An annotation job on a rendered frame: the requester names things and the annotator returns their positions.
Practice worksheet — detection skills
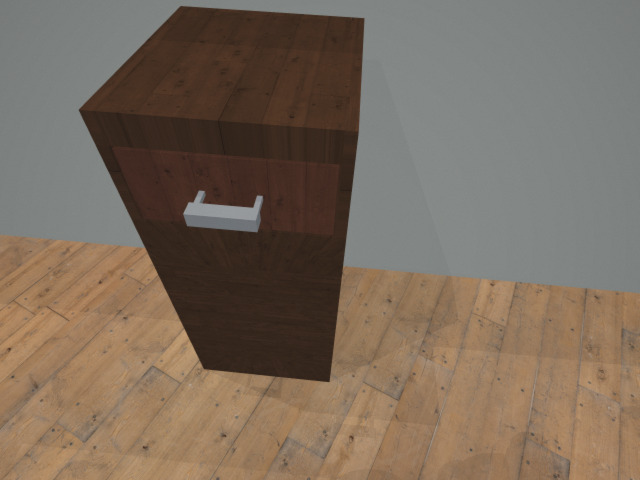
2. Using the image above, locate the drawer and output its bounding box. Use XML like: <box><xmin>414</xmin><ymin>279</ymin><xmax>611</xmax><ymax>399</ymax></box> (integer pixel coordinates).
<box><xmin>112</xmin><ymin>146</ymin><xmax>340</xmax><ymax>235</ymax></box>

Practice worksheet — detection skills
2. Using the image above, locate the cabinet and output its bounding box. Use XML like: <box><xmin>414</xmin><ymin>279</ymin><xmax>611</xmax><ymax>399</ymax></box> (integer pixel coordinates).
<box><xmin>79</xmin><ymin>6</ymin><xmax>364</xmax><ymax>382</ymax></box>

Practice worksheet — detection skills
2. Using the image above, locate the handle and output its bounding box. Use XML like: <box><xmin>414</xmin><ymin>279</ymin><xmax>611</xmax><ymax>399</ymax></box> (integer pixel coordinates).
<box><xmin>183</xmin><ymin>191</ymin><xmax>263</xmax><ymax>232</ymax></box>

